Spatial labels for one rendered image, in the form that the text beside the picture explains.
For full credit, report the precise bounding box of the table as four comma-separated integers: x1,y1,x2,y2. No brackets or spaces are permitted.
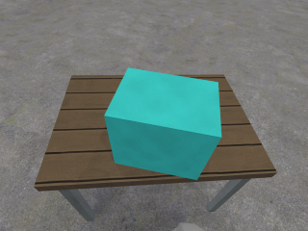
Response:
34,74,277,221

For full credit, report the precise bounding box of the carton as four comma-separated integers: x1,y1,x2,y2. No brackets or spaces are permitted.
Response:
104,67,222,180

